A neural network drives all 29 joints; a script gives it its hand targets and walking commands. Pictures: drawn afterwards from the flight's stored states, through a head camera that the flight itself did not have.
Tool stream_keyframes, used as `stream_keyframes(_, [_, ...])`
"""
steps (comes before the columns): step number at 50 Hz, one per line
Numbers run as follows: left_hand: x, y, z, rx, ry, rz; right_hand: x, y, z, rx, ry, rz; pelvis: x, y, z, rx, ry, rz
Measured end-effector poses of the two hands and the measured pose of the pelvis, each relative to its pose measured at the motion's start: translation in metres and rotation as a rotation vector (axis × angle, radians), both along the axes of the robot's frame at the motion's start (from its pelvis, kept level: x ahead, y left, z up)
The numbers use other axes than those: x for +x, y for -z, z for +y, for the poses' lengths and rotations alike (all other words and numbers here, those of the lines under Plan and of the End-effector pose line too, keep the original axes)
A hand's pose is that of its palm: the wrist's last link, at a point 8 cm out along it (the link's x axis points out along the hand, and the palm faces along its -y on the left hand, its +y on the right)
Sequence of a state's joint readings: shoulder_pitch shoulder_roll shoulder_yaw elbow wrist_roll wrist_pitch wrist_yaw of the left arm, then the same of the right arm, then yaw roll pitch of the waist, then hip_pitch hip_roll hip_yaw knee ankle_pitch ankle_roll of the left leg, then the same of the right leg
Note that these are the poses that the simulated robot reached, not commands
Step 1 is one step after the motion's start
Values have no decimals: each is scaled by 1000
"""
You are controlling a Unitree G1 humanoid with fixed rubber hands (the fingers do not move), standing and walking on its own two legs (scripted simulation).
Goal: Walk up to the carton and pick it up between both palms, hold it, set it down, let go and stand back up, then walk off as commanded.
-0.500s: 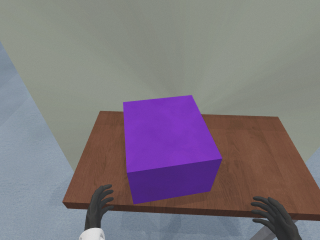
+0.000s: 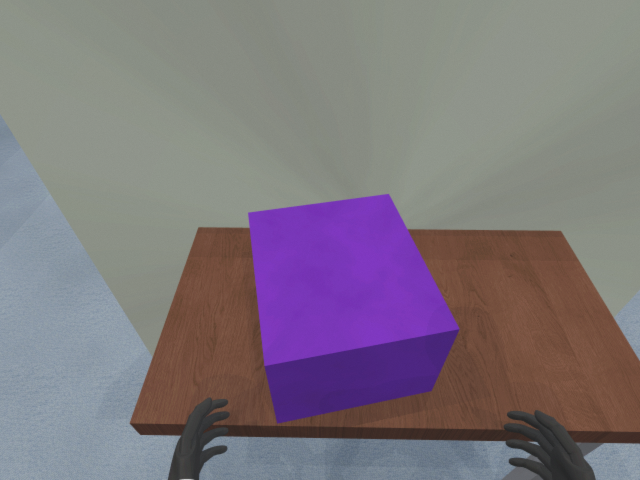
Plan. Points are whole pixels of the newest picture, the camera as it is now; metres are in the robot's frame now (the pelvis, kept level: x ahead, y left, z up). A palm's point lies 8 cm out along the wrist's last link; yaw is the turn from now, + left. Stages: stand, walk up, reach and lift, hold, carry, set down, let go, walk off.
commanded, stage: set down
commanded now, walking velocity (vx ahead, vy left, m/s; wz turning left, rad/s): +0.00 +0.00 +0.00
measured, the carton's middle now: (337, 299) +0.41 +0.03 -0.05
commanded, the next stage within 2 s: let go in 0.72 s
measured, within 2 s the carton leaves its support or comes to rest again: neither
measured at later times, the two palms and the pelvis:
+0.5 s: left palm (182, 466) +0.16 +0.21 -0.05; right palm out of the picture +0.17 -0.24 -0.06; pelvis +0.01 +0.00 +0.00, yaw +0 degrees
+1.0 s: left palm (167, 479) +0.15 +0.23 -0.07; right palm out of the picture +0.14 -0.21 -0.08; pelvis -0.01 +0.01 +0.00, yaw -1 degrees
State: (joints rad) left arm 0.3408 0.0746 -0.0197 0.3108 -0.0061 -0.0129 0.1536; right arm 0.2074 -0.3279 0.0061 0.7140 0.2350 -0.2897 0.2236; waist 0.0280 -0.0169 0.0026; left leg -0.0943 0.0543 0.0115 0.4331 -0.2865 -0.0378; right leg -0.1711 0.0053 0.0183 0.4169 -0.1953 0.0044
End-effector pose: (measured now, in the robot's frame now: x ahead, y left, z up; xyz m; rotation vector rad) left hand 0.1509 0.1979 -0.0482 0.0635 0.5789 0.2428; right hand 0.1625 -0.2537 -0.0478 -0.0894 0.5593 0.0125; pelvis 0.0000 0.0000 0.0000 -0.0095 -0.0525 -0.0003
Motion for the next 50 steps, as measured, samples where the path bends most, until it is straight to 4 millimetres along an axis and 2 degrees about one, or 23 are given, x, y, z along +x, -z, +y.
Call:
stream_keyframes(10, [11, 4, 4, 9, 43, 59, 1, 4, 6, -32, 22, 42, 10, -2, 4, -5, 11, -11])
stream_keyframes(19, [6, 8, 12, 22, 49, 102, 0, 15, 15, -31, 30, 75, 13, -3, 6, -8, 8, -15])
stream_keyframes(25, [6, 5, 11, 15, 49, 90, 4, 14, 18, -37, 24, 51, 13, -3, 4, -8, 5, -14])
stream_keyframes(28, [3, 14, 10, 2, 67, 141, 5, 16, 18, -57, 26, 64, 11, -3, 3, -7, 1, -19])
stream_keyframes(31, [-2, 21, 10, -10, 78, 187, 1, 19, 19, -77, 31, 85, 9, -3, 2, -4, -1, -27])
stream_keyframes(37, [1, 14, 18, 12, 77, 158, -6, 21, 25, -89, 42, 98, 3, -3, 0, -1, 0, -34])
stream_keyframes(47, [-5, 27, 30, 18, 116, 273, -21, 34, 39, -89, 89, 153, -5, -2, 5, 3, 7, -42])
stream_keyframes(50, [-4, 25, 32, 23, 116, 269, -23, 36, 44, -79, 99, 155, -6, -2, 8, 3, 10, -45])
